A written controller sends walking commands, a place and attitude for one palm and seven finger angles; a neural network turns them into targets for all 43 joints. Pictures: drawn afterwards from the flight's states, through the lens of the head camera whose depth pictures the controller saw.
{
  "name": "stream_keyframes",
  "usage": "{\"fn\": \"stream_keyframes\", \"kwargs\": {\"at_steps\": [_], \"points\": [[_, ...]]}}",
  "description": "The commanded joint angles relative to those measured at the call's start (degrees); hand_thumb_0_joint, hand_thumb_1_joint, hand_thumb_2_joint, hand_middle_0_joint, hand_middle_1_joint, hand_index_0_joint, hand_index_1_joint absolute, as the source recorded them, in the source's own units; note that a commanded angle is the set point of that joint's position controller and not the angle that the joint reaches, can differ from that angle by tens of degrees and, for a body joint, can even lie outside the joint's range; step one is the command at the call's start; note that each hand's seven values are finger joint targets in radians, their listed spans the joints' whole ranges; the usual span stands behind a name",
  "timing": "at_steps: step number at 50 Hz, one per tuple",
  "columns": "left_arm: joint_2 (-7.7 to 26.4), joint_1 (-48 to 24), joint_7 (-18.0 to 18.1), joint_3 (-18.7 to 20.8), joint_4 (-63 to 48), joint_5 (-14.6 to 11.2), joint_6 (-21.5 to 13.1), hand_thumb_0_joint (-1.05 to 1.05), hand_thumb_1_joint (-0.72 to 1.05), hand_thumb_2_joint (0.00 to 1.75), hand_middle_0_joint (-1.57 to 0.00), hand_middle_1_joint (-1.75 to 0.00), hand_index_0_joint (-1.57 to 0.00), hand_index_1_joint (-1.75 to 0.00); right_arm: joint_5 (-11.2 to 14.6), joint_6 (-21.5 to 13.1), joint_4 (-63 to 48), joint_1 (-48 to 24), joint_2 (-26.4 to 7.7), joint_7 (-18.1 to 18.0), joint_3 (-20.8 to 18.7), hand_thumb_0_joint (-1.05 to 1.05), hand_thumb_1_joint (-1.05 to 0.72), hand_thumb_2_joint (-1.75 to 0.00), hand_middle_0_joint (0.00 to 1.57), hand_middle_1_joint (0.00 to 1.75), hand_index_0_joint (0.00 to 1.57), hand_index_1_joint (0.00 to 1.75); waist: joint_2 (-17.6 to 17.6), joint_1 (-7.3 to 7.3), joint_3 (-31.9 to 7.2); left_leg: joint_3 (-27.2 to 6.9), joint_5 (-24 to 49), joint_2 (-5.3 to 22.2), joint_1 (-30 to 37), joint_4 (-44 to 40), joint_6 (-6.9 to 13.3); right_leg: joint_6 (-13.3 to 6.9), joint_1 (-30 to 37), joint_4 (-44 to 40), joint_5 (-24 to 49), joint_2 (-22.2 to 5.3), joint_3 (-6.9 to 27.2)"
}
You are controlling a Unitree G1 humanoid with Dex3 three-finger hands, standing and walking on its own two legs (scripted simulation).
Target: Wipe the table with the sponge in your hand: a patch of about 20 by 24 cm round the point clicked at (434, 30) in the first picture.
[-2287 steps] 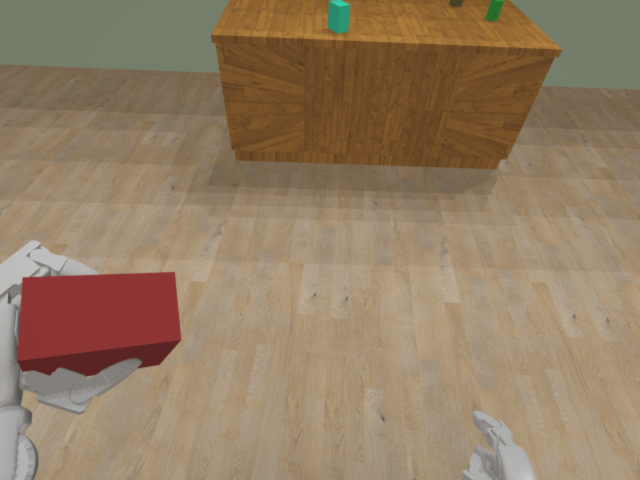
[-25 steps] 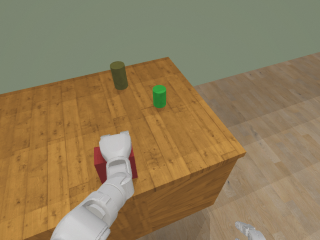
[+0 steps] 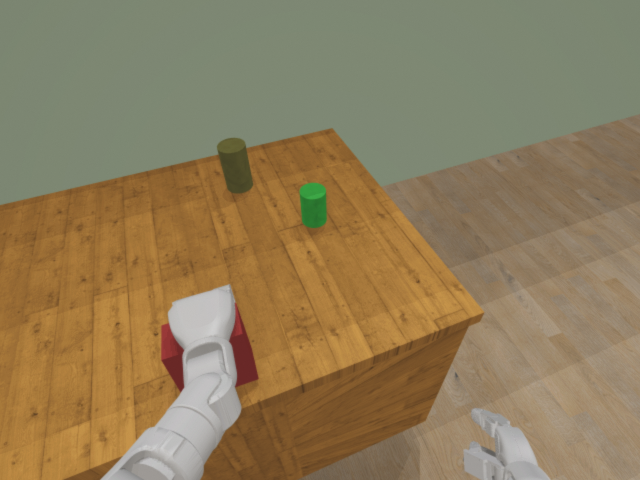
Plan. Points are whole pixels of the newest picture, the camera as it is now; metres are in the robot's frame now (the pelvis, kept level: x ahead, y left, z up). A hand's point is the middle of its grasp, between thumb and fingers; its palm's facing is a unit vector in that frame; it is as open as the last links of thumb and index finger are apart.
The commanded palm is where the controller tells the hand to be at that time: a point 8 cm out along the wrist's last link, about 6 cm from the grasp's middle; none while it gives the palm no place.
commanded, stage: slide back across to the middle lane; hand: left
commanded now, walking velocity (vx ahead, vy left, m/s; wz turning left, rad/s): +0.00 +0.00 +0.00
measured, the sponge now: (214, 360) +0.31 +0.19 -0.07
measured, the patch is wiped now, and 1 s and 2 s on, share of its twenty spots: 0.95 0.95 1.00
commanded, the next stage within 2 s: wipe forward along the middle lane in 0.32 s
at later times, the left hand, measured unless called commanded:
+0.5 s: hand (177, 352) +0.29 +0.24 -0.03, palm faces -0.11 -0.06 -0.99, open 10.3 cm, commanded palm +0.28 +0.23 +0.02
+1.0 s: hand (174, 323) +0.34 +0.26 -0.03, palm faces -0.11 -0.02 -0.99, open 10.3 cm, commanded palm +0.33 +0.25 +0.01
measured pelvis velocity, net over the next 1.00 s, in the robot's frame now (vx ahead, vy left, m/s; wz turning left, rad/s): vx -0.02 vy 0.02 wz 0.02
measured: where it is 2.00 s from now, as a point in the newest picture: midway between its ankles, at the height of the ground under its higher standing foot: outside the picture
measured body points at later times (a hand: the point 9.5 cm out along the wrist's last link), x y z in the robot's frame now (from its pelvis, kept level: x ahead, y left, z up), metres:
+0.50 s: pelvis -0.01 +0.01 +0.00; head -0.01 -0.02 +0.45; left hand +0.30 +0.23 +0.03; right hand +0.18 -0.23 -0.11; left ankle -0.01 +0.12 -0.73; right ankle +0.01 -0.05 -0.73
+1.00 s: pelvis -0.02 +0.02 -0.01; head +0.01 +0.00 +0.43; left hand +0.34 +0.25 +0.03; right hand +0.13 -0.23 -0.14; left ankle -0.01 +0.12 -0.73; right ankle +0.01 -0.05 -0.73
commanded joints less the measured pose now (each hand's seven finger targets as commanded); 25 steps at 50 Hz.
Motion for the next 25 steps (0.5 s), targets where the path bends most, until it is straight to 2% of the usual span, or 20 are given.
{"fn": "stream_keyframes", "kwargs": {"at_steps": [1,3,6,7,8,9,10,12,13,14,17,18,19,20,21,22,23,24,25], "points": [[8.56,-14.27,-0.57,3.56,-9.61,2.06,-0.63,0.0,0.1,1.3,-1.2,-1.6,-1.2,-1.6,0.02,-2.94,-8.58,-9.14,-6.55,-0.95,-1.58,0.0,-0.9,-0.9,0.2,0.3,0.2,0.3,-6.29,0.2,-11.71,-0.41,7.22,-2.62,0.36,-2.12,2.19,2.43,12.5,-5.5,16.56,-5.52,8.8],[7.91,-13.44,-1.53,2.85,-11.2,2.62,-1.58,0.0,0.1,1.3,-1.2,-1.6,-1.2,-1.6,0.24,-3.35,-9.13,-8.96,-6.54,-0.79,-1.75,0.0,-0.9,-0.9,0.2,0.3,0.2,0.3,-4.78,0.39,-12.48,-0.82,7.9,-2.7,1.05,-2.35,2.22,2.01,12.44,-5.1,17.07,-5.29,8.41],[8.44,-11.18,-2.03,3.23,-11.09,3.0,-3.52,0.0,0.1,1.3,-1.2,-1.6,-1.2,-1.6,0.15,-3.93,-8.76,-8.11,-6.9,-0.81,-2.0,0.0,-0.9,-0.9,0.2,0.3,0.2,0.3,-5.01,0.41,-11.1,-1.1,7.32,-2.54,1.16,-1.94,2.35,1.83,10.77,-5.18,14.65,-5.02,8.24],[8.66,-10.09,-1.99,3.61,-11.34,2.79,-4.09,0.0,0.1,1.3,-1.2,-1.6,-1.2,-1.6,0.11,-4.18,-8.8,-7.98,-6.91,-0.87,-2.07,0.0,-0.9,-0.9,0.2,0.3,0.2,0.3,-5.52,0.67,-11.47,-1.06,7.14,-2.54,0.92,-1.94,2.34,1.9,11.06,-5.21,14.4,-5.04,8.41],[8.36,-11.96,-2.16,3.55,-12.79,2.15,-4.92,0.0,0.1,1.3,-1.2,-1.6,-1.2,-1.6,0.25,-4.47,-9.14,-8.22,-6.79,-0.95,-2.04,0.0,-0.9,-0.9,0.2,0.3,0.2,0.3,-4.76,0.25,-11.16,-1.26,6.99,-2.43,1.22,-2.09,2.38,1.86,10.55,-5.18,14.27,-4.96,8.01],[10.11,-11.41,-1.75,5.24,-12.03,1.94,-5.46,0.0,0.1,1.3,-1.2,-1.6,-1.2,-1.6,0.23,-4.67,-8.6,-7.81,-6.99,-1.1,-2.1,0.0,-0.9,-0.9,0.2,0.3,0.2,0.3,-6.28,0.39,-10.57,-1.2,6.05,-2.4,0.63,-2.07,2.43,2.12,10.4,-5.52,12.36,-4.95,8.33],[11.08,-11.01,-1.42,6.33,-11.51,2.44,-5.87,0.0,0.1,1.3,-1.2,-1.6,-1.2,-1.6,0.09,-4.87,-8.27,-7.5,-7.11,-1.26,-2.12,0.0,-0.9,-0.9,0.2,0.3,0.2,0.3,-6.27,0.43,-10.03,-1.09,5.74,-2.4,0.13,-2.0,2.37,2.11,9.99,-5.36,11.95,-4.93,8.5],[12.01,-9.51,-0.91,7.48,-11.33,2.62,-6.19,0.0,0.1,1.3,-1.2,-1.6,-1.2,-1.6,-0.01,-5.37,-8.18,-7.41,-7.14,-1.34,-2.06,0.0,-0.9,-0.9,0.2,0.3,0.2,0.3,-7.28,0.76,-10.27,-0.95,5.72,-2.4,-0.44,-1.98,2.35,2.22,10.63,-5.41,13.06,-5.12,9.14],[13.84,-9.62,-0.76,9.45,-12.06,2.92,-6.35,0.0,0.1,1.3,-1.2,-1.6,-1.2,-1.6,0.03,-5.46,-8.23,-7.47,-7.34,-1.3,-2.15,0.0,-0.9,-0.9,0.2,0.3,0.2,0.3,-6.05,1.33,-11.03,-1.33,6.2,-2.53,-0.54,-2.25,2.22,1.94,10.9,-4.79,13.51,-4.89,8.88],[13.26,-9.33,-0.47,8.6,-12.31,3.17,-6.36,0.0,0.1,1.3,-1.2,-1.6,-1.2,-1.6,0.02,-5.57,-8.33,-7.61,-7.16,-1.33,-2.07,0.0,-0.9,-0.9,0.2,0.3,0.2,0.3,-5.72,1.34,-10.9,-0.99,6.11,-2.62,-0.73,-2.05,2.29,2.12,10.9,-4.58,13.65,-5.04,8.79],[14.98,-7.04,-0.05,10.08,-11.47,4.46,-5.64,0.0,0.1,1.3,-1.2,-1.6,-1.2,-1.6,-0.06,-5.82,-8.01,-7.46,-7.33,-1.26,-2.13,0.0,-0.9,-0.9,0.2,0.3,0.2,0.3,-4.75,1.82,-10.8,-0.98,6.37,-2.69,-1.12,-1.82,2.2,1.88,10.61,-4.35,13.98,-4.95,9.09],[15.4,-7.58,-0.15,10.72,-12.19,4.19,-5.34,0.0,0.1,1.3,-1.2,-1.6,-1.2,-1.6,0.12,-5.78,-8.28,-7.81,-7.41,-1.16,-2.14,0.0,-0.9,-0.9,0.2,0.3,0.2,0.3,-4.48,2.0,-11.1,-1.3,6.68,-2.69,-1.02,-2.12,2.21,1.74,10.81,-4.26,13.86,-4.81,8.9],[14.27,-7.48,-0.23,9.43,-13.05,3.91,-5.11,0.0,0.1,1.3,-1.2,-1.6,-1.2,-1.6,0.19,-5.92,-8.65,-7.81,-7.31,-1.14,-2.09,0.0,-0.9,-0.9,0.2,0.3,0.2,0.3,-4.09,1.84,-10.88,-1.19,6.44,-2.64,-0.76,-2.13,2.27,1.91,10.55,-4.23,13.04,-4.78,8.45],[14.65,-7.68,-0.21,9.76,-12.64,3.84,-4.87,0.0,0.1,1.3,-1.2,-1.6,-1.2,-1.6,0.32,-5.98,-8.45,-7.78,-7.39,-1.11,-2.09,0.0,-0.9,-0.9,0.2,0.3,0.2,0.3,-4.55,1.75,-10.7,-1.29,6.3,-2.51,-0.76,-2.12,2.28,1.9,10.17,-4.33,11.95,-4.69,8.2],[13.18,-6.61,-0.43,8.68,-12.64,3.52,-4.63,0.0,0.1,1.3,-1.2,-1.6,-1.2,-1.6,0.33,-6.13,-8.62,-8.06,-7.27,-1.1,-2.18,0.0,-0.9,-0.9,0.2,0.3,0.2,0.3,-4.7,1.69,-10.15,-1.12,6.39,-2.44,-0.4,-2.06,2.34,1.98,9.81,-4.63,11.65,-4.7,8.03],[12.02,-8.78,-0.76,7.11,-12.79,3.55,-4.64,0.0,0.1,1.3,-1.2,-1.6,-1.2,-1.6,0.36,-6.17,-8.43,-7.94,-7.37,-1.14,-2.1,0.0,-0.9,-0.9,0.2,0.3,0.2,0.3,-5.22,0.65,-9.86,-1.31,6.27,-2.31,-0.07,-1.82,2.34,2.05,8.85,-4.69,11.62,-4.64,8.06],[11.17,-10.07,-1.2,6.73,-13.33,2.99,-4.9,0.0,0.1,1.3,-1.2,-1.6,-1.2,-1.6,0.46,-6.38,-8.63,-7.85,-7.28,-1.18,-2.25,0.0,-0.9,-0.9,0.2,0.3,0.2,0.3,-5.1,0.51,-10.43,-1.52,6.32,-2.23,0.26,-1.9,2.41,2.02,8.57,-4.64,11.42,-4.55,7.63],[11.98,-11.59,-1.27,6.84,-13.15,2.82,-5.53,0.0,0.1,1.3,-1.2,-1.6,-1.2,-1.6,0.39,-6.56,-8.31,-7.27,-7.48,-1.41,-2.26,0.0,-0.9,-0.9,0.2,0.3,0.2,0.3,-5.45,-0.23,-9.72,-1.49,5.52,-2.07,0.25,-1.56,2.56,2.19,7.66,-4.77,10.37,-4.61,7.76],[12.76,-11.28,-1.41,7.86,-11.45,2.76,-5.91,0.0,0.1,1.3,-1.2,-1.6,-1.2,-1.6,0.33,-6.68,-7.81,-6.71,-7.63,-1.59,-2.22,0.0,-0.9,-0.9,0.2,0.3,0.2,0.3,-6.8,-0.23,-9.57,-1.66,4.97,-2.13,-0.46,-1.34,2.59,2.29,7.39,-4.7,9.57,-4.59,7.49]]}}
